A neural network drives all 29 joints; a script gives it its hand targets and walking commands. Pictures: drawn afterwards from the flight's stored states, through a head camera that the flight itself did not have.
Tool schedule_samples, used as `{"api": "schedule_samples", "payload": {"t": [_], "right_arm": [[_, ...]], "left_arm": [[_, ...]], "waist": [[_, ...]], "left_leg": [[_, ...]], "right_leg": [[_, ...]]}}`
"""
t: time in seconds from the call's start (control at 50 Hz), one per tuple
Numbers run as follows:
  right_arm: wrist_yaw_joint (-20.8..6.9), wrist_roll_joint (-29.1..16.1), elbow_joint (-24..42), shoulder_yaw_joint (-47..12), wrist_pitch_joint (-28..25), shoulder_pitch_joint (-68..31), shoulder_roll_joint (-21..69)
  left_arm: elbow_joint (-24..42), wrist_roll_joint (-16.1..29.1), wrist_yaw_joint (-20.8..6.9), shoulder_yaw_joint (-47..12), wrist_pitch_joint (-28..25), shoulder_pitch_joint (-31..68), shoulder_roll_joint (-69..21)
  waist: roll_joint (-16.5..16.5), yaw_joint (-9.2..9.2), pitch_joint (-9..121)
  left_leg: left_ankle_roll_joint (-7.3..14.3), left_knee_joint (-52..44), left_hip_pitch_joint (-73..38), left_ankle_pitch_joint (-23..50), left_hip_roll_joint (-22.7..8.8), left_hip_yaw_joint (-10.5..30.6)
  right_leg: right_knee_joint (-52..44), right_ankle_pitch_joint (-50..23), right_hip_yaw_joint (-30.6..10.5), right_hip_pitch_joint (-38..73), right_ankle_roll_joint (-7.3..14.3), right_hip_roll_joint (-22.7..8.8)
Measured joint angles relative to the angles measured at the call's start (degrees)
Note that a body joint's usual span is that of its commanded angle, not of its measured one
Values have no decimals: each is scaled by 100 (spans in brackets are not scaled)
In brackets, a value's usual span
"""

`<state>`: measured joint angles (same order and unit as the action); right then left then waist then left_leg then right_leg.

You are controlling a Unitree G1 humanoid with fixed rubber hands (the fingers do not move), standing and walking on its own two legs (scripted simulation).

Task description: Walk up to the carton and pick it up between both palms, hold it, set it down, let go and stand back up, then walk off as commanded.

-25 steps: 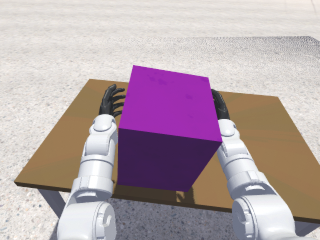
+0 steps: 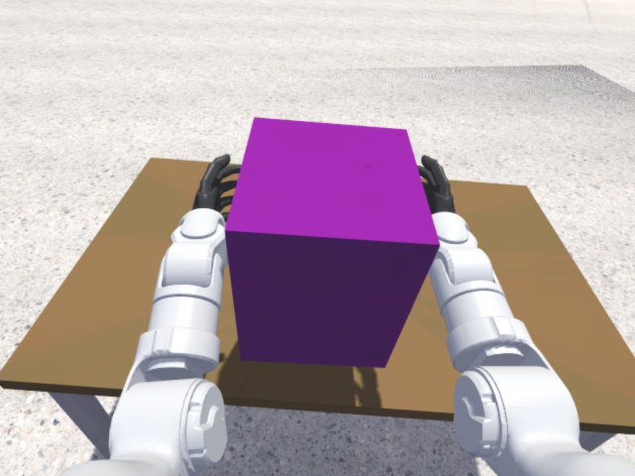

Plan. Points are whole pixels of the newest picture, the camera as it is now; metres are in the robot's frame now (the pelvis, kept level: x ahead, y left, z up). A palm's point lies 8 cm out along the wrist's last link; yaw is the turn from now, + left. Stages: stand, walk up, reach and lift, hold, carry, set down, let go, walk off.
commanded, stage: reach and lift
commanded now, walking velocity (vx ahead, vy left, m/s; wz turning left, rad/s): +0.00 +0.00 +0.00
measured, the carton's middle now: (321, 247) +0.38 +0.01 +0.12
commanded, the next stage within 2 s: hold in 0.96 s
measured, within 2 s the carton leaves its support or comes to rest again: neither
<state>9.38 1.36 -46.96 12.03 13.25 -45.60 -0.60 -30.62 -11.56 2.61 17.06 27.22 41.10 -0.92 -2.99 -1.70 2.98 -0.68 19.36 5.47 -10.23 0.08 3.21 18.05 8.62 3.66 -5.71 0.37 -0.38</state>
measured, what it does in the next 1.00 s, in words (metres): stands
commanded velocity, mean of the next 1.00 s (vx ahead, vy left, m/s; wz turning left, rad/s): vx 0.00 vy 0.00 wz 0.00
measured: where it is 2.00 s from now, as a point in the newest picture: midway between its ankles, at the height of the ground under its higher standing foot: outside the picture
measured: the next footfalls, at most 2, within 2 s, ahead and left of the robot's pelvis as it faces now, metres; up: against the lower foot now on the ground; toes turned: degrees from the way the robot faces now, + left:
none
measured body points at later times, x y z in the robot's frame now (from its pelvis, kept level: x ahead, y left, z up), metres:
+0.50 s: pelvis -0.01 +0.01 +0.00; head -0.07 +0.03 +0.44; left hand +0.38 +0.16 +0.20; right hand +0.38 -0.14 +0.20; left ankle +0.01 +0.13 -0.75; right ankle +0.02 -0.11 -0.75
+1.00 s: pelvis +0.01 +0.00 +0.00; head -0.05 +0.03 +0.45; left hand +0.39 +0.16 +0.22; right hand +0.40 -0.14 +0.22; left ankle +0.01 +0.13 -0.75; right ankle +0.02 -0.11 -0.75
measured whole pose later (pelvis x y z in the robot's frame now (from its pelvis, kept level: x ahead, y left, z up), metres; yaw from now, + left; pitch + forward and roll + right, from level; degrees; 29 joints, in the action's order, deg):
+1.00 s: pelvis +0.01 +0.00 +0.00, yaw +0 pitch -6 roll -1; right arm 12.2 -7.0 -35.1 9.4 20.6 -45.1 -0.6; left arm -16.4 -11.6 1.6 14.0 38.3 41.0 0.9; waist -3.0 -2.7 2.6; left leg -0.8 20.4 3.2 -11.6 0.0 3.2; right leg 18.0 9.4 3.7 -3.0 0.0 -0.3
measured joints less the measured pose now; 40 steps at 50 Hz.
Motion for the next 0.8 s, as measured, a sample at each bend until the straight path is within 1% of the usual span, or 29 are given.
{"api": "schedule_samples", "payload": {"t": [0.08, 0.14, 0.2, 0.34, 0.44, 0.62, 0.8], "right_arm": [[115, -388, 567, -291, 108, 210, -2], [159, -493, 869, -370, 192, 287, -2], [178, -508, 961, -422, 281, 315, -2], [181, -508, 964, -429, 533, 318, -3], [198, -508, 881, -381, 494, 176, -3], [195, -508, 389, -80, 380, -187, -3], [195, -508, 379, -80, 417, -220, -3]], "left_arm": [[680, -1, -4, -211, 123, -337, 14], [994, -1, -12, -252, 249, -387, 16], [1144, 0, -39, -247, 423, -387, 25], [1149, -6, -100, -192, 720, -347, 19], [1093, -6, -121, -65, 766, -136, 27], [550, -6, -126, 110, 748, 360, 101], [554, -6, -130, 8, 794, 360, 169]], "waist": [[0, -81, 3], [0, -100, 4], [1, -100, 5], [0, -100, -64], [0, -100, -159], [0, -100, -177], [0, -100, -168]], "left_leg": [[-1, 39, 1, -45, 0, 0], [0, 91, -4, -80, 0, 0], [5, 110, -52, -92, 9, 0], [18, 109, -171, -56, 31, 0], [19, 109, -171, 1, 29, 0], [20, 106, -175, 12, 14, 1], [11, 98, -180, -58, -4, 0]], "right_leg": [[-2, 25, 0, 19, -13, 0], [-2, 31, 0, 48, -28, 1], [-1, 30, 0, 106, -39, -8], [-2, 1, 0, 227, -45, -29], [-2, -52, 0, 226, -45, -27], [-2, -63, 1, 227, -41, -12], [-2, 10, 0, 227, -34, 6]]}}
